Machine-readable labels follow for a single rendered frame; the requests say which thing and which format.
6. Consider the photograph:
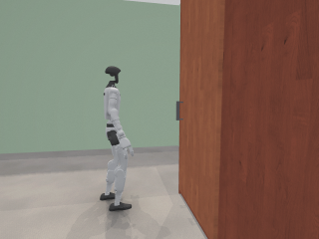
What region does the handle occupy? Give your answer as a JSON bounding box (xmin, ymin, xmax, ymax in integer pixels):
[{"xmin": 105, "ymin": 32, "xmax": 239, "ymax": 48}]
[{"xmin": 175, "ymin": 101, "xmax": 183, "ymax": 120}]

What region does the robot right hand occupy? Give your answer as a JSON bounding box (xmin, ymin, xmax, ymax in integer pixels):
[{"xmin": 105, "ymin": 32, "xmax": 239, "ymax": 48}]
[{"xmin": 120, "ymin": 137, "xmax": 134, "ymax": 159}]

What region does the robot right upper arm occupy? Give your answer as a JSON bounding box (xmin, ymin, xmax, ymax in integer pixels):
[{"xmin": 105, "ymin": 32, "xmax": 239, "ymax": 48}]
[{"xmin": 108, "ymin": 87, "xmax": 119, "ymax": 115}]

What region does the wardrobe door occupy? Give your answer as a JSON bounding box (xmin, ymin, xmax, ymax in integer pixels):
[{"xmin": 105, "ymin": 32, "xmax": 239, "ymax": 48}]
[
  {"xmin": 217, "ymin": 0, "xmax": 319, "ymax": 239},
  {"xmin": 179, "ymin": 0, "xmax": 225, "ymax": 239}
]

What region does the robot right forearm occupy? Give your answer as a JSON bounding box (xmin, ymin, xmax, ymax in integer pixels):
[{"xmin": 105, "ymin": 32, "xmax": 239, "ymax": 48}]
[{"xmin": 110, "ymin": 109, "xmax": 126, "ymax": 139}]

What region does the robot torso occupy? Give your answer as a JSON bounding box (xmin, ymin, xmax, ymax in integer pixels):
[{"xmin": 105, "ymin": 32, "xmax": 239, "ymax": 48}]
[{"xmin": 104, "ymin": 85, "xmax": 121, "ymax": 138}]

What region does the robot right foot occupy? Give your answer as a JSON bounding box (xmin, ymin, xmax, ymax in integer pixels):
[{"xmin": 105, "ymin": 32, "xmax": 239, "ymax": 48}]
[{"xmin": 109, "ymin": 202, "xmax": 132, "ymax": 211}]

